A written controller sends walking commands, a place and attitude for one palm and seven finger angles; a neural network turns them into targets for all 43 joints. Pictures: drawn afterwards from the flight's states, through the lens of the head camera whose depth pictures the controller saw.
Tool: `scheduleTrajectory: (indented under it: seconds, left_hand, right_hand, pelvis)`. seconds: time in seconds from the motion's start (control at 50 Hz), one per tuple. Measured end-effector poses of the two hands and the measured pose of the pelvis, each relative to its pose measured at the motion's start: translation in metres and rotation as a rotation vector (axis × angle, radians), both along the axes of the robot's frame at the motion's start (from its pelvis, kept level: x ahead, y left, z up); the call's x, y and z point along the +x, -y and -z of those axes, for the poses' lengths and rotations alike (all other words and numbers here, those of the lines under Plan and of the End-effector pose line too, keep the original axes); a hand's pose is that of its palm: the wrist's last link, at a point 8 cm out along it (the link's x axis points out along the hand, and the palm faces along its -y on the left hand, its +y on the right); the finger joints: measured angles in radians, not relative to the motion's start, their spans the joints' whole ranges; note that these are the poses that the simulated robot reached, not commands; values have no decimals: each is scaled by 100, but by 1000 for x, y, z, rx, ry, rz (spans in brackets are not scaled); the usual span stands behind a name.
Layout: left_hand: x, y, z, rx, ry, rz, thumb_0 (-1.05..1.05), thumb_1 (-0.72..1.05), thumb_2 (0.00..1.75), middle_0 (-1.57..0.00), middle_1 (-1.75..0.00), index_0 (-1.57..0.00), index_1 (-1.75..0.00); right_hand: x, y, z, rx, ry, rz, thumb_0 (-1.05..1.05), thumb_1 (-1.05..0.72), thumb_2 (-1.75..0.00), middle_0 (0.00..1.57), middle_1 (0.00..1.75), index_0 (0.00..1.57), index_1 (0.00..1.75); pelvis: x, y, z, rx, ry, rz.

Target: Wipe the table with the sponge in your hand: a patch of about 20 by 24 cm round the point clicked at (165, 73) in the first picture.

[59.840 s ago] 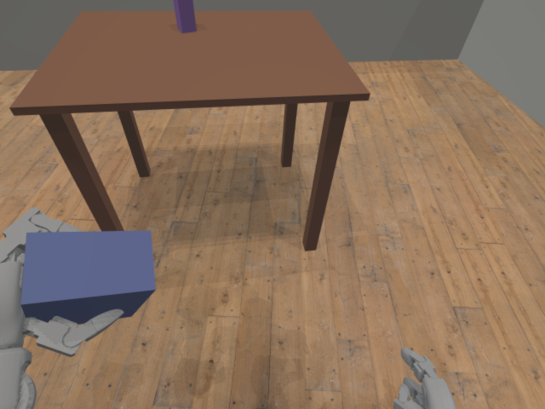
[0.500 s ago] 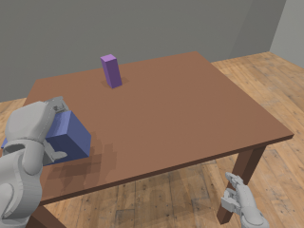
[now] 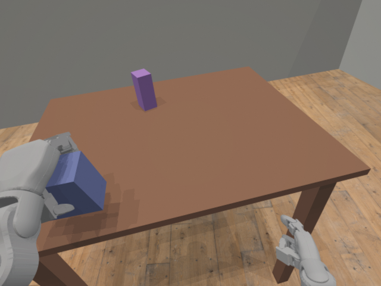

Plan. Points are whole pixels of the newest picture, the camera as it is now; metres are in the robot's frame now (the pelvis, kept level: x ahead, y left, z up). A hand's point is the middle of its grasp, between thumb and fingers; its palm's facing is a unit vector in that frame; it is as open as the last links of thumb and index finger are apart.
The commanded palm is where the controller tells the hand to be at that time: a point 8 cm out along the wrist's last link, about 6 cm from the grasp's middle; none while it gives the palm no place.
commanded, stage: bring the sponge back beside the body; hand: left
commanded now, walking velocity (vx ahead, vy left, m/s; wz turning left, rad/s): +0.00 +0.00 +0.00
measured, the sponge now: (60, 193) +0.19 +0.30 +0.15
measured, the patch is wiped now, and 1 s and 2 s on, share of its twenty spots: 1.00 1.00 1.00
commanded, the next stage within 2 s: step back with the hand held close in 0.34 s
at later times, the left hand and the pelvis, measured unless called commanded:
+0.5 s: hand (58, 180) +0.19 +0.27 +0.19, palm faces +0.32 -0.29 -0.90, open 10.4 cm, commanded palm +0.15 +0.28 +0.25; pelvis -0.01 +0.00 +0.00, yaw +1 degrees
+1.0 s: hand (69, 158) +0.21 +0.25 +0.23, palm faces +0.46 -0.79 -0.42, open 10.4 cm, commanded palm +0.13 +0.29 +0.25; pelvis -0.02 +0.01 -0.02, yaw +1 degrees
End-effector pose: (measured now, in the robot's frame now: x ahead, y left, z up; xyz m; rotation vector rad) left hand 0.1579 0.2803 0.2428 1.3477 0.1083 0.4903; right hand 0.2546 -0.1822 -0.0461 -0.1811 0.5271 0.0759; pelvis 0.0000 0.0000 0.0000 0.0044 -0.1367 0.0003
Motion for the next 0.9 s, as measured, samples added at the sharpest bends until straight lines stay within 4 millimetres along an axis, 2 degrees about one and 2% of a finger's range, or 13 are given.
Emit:
scheduleTrajectory:
  seconds: [0.16, 0.34, 0.48, 0.52, 0.58, 0.66, 0.7, 0.8, 0.86, 0.9]
  left_hand:
    - [-4, 1, 2, 4, 3, 19, 0, -54, 105, -67, -130, -73, -129]
    - [-3, 0, -4, 1, 30, 12, 0, -54, 105, -67, -130, -73, -129]
    - [-5, 1, 1, -2, 20, 17, 0, -54, 105, -67, -130, -73, -129]
    - [-1, -6, 7, -301, 122, 130, -1, -54, 105, -67, -130, -73, -129]
    - [8, -8, 23, -583, 273, 269, -1, -54, 105, -67, -131, -73, -129]
    - [13, 2, 28, -729, 439, 439, -1, -54, 105, -67, -131, -73, -129]
    - [10, 6, 19, -718, 496, 506, -1, -54, 105, -67, -131, -73, -129]
    - [3, 3, -16, -557, 613, 582, -1, -55, 105, -67, -131, -73, -129]
    - [4, -3, -26, -503, 658, 576, -1, -55, 105, -67, -131, -73, -129]
    - [7, -7, -25, -505, 665, 555, -1, -55, 105, -67, -131, -73, -129]
  right_hand:
    - [-2, -4, -1, -10, 7, -9, 2, -91, -90, 20, 30, 19, 30]
    - [-4, -7, -3, 3, 18, -8, 2, -91, -90, 20, 30, 19, 30]
    - [-6, -5, -4, 2, 22, -7, 2, -91, -90, 20, 30, 20, 30]
    - [-11, -4, -7, -4, 34, -7, 2, -91, -90, 20, 30, 20, 30]
    - [-29, 2, -6, -41, 22, 6, 1, -91, -90, 20, 30, 20, 30]
    - [-67, 20, 11, -121, -81, 75, 1, -91, -90, 20, 30, 20, 30]
    - [-89, 30, 20, -142, -152, 124, 1, -91, -90, 20, 30, 20, 30]
    - [-137, 49, 45, -158, -312, 211, 1, -91, -90, 20, 30, 20, 30]
    - [-154, 53, 57, -141, -370, 240, 2, -91, -90, 20, 30, 20, 30]
    - [-159, 55, 61, -124, -376, 257, 2, -91, -90, 20, 30, 20, 30]
  pelvis:
    - [-3, -1, 1, 1, 10, -5]
    - [-7, -1, 1, 3, 16, -1]
    - [-8, -1, 1, 2, 14, -1]
    - [-8, 0, 1, -5, -20, -20]
    - [-9, 1, 4, -16, -74, -26]
    - [-10, -3, 10, -28, -106, -28]
    - [-9, -6, 11, -17, -114, -20]
    - [-6, -9, 11, -10, -137, -23]
    - [-7, -9, 12, -13, -143, -23]
    - [-10, -8, 13, -14, -146, -22]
